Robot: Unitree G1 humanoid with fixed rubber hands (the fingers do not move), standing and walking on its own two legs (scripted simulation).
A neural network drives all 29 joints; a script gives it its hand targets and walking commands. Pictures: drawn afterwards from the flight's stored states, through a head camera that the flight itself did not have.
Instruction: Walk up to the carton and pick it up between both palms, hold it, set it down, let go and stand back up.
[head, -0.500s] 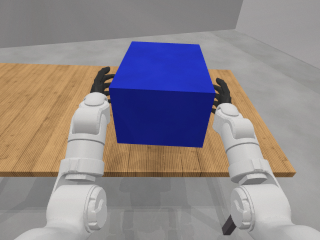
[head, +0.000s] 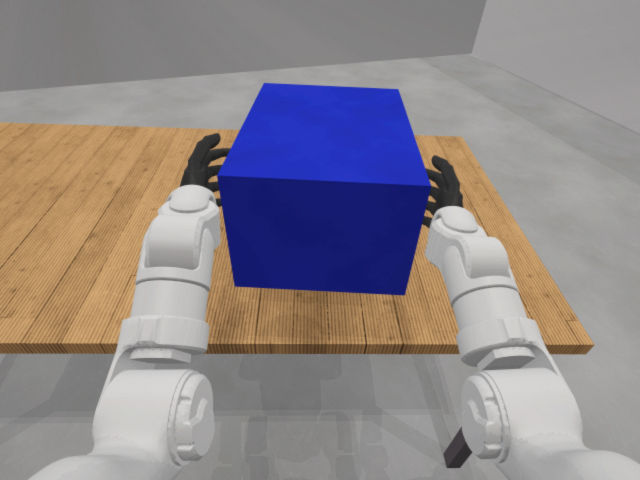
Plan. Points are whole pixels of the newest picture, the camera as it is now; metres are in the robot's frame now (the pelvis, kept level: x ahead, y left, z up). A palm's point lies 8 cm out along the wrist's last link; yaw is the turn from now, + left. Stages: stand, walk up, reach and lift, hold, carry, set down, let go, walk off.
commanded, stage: hold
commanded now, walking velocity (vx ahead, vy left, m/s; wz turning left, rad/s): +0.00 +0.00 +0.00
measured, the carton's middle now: (325, 176) +0.48 -0.02 +0.17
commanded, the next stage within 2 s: none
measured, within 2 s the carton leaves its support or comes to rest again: neither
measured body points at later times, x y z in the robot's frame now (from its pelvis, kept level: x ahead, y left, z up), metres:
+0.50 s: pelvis +0.00 +0.00 +0.00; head -0.05 +0.01 +0.45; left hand +0.40 +0.14 +0.21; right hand +0.39 -0.17 +0.18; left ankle +0.03 +0.09 -0.74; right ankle +0.06 -0.14 -0.74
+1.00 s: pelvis +0.00 +0.00 +0.00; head -0.05 +0.01 +0.45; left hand +0.40 +0.14 +0.21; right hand +0.39 -0.17 +0.18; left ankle +0.03 +0.09 -0.74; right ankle +0.06 -0.14 -0.74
